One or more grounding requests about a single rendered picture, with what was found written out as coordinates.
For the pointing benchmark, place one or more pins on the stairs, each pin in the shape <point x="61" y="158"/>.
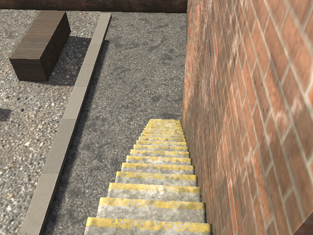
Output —
<point x="156" y="192"/>

